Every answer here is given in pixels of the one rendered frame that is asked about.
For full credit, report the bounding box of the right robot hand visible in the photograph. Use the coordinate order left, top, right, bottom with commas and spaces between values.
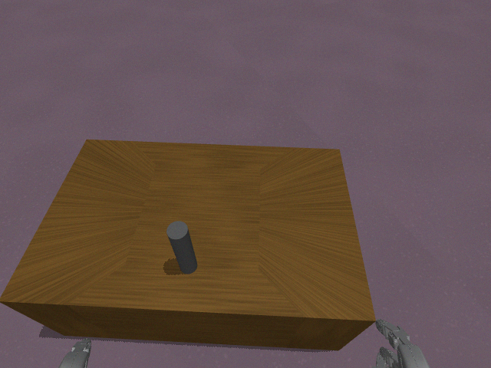
372, 319, 430, 368

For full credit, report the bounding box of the left robot hand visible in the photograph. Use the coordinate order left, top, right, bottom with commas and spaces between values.
58, 338, 91, 368

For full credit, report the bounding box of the can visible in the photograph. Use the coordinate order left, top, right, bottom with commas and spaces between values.
166, 221, 197, 274

